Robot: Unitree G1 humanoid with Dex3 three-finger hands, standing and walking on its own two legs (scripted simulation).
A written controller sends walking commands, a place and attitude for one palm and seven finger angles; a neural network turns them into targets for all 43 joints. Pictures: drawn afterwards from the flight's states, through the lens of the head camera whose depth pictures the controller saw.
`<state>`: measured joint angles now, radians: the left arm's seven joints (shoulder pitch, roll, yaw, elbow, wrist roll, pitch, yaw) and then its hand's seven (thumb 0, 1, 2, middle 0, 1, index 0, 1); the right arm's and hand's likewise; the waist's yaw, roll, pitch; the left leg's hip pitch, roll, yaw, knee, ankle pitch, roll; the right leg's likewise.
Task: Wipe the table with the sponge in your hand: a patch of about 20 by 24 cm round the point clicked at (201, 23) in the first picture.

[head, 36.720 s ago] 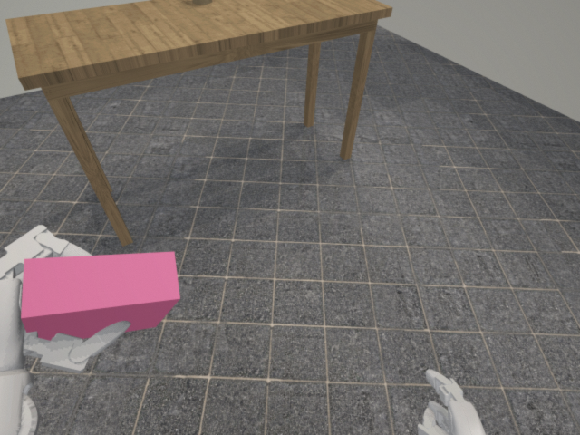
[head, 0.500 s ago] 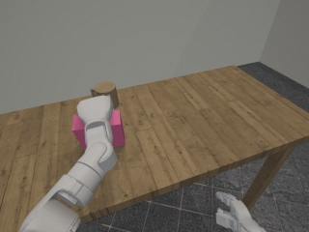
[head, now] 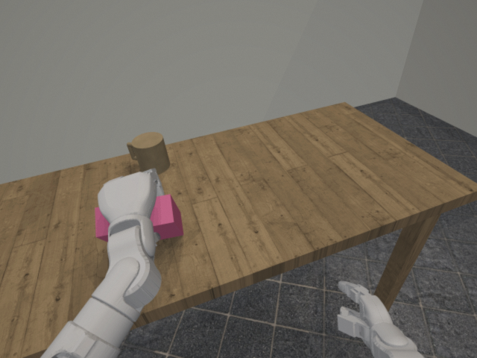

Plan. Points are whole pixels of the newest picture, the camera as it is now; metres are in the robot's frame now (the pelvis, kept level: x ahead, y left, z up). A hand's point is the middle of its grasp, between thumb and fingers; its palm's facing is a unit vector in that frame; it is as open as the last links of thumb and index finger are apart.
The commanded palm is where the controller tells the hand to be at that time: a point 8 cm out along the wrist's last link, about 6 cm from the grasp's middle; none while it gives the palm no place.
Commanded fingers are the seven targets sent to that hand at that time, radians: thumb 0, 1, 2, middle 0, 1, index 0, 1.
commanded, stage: wipe back along the third lane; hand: left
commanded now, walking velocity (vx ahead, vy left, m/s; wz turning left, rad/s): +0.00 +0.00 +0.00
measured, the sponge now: (146, 225) +0.33 +0.22 +0.07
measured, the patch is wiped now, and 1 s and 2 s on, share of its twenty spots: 1.00 1.00 1.00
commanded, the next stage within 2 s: slide back across to the middle lane in 0.18 s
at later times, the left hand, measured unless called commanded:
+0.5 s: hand (145, 229) +0.28 +0.19 +0.12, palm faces +0.17 -0.14 -0.98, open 9.2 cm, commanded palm +0.23 +0.20 +0.16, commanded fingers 0.00 0.10 1.30 -1.20 -1.60 -1.20 -1.60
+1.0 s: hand (116, 237) +0.26 +0.23 +0.13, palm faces +0.18 -0.17 -0.97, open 9.2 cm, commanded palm +0.21 +0.24 +0.18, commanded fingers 0.00 0.10 1.30 -1.20 -1.60 -1.20 -1.60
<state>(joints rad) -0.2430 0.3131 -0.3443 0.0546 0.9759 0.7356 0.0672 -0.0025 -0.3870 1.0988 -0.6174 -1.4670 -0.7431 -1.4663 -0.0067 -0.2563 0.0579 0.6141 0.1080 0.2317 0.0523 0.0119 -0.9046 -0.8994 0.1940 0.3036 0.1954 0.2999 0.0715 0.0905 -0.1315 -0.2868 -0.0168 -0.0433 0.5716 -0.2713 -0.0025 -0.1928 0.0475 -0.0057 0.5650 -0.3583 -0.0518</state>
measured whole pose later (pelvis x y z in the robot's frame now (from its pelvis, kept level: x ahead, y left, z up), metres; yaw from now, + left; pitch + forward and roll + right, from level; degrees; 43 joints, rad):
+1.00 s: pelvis -0.01 -0.02 +0.00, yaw -2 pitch -4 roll +1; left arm 0.00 0.45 -0.15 -0.17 0.86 0.60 0.00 -0.02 -0.48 1.12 -0.71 -1.41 -0.84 -1.43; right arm 0.01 -0.27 0.06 0.64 0.08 0.14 -0.04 0.01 -0.90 -0.90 0.20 0.30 0.20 0.30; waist 0.08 0.10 -0.08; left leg -0.23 0.02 -0.02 0.54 -0.25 -0.02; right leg -0.16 0.08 0.02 0.56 -0.34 -0.08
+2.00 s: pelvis -0.03 -0.03 +0.00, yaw +0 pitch +0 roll +0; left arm -0.47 0.53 -0.07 0.56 0.95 0.30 -0.10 0.01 -0.61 1.11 -0.91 -1.43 -0.94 -1.45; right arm 0.16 -0.31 0.02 0.71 0.08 0.11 -0.07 0.01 -0.90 -0.90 0.20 0.30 0.20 0.30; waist 0.03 0.10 -0.09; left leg -0.34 0.02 -0.06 0.55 -0.22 0.02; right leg -0.26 0.09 -0.02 0.55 -0.30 -0.09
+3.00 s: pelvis -0.01 +0.00 +0.00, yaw -2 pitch +6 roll -1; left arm -0.66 0.68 0.08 0.91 1.02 0.06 -0.07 0.02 -0.61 1.04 -0.95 -1.45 -0.93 -1.43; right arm 0.28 -0.32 -0.02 0.70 0.08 0.16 -0.06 0.01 -0.90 -0.90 0.20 0.30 0.20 0.30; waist -0.03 0.09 -0.13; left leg -0.45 0.01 -0.04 0.58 -0.24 0.02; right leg -0.35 0.09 0.01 0.54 -0.29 -0.05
